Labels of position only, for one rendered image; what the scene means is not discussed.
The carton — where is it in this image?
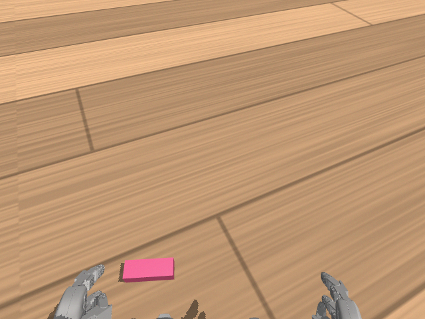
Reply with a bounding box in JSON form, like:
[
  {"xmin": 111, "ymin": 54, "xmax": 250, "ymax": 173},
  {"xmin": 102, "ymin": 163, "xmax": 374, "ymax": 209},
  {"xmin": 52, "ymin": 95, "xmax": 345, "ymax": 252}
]
[{"xmin": 122, "ymin": 257, "xmax": 175, "ymax": 282}]

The right robot hand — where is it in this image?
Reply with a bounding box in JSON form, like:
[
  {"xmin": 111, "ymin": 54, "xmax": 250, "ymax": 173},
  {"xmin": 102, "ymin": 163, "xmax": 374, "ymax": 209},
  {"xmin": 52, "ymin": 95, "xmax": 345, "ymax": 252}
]
[{"xmin": 312, "ymin": 272, "xmax": 362, "ymax": 319}]

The left robot hand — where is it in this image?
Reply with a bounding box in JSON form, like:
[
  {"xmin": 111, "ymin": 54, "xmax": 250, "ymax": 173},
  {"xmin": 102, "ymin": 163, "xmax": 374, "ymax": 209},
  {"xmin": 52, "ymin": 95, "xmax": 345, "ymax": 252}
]
[{"xmin": 53, "ymin": 265, "xmax": 112, "ymax": 319}]

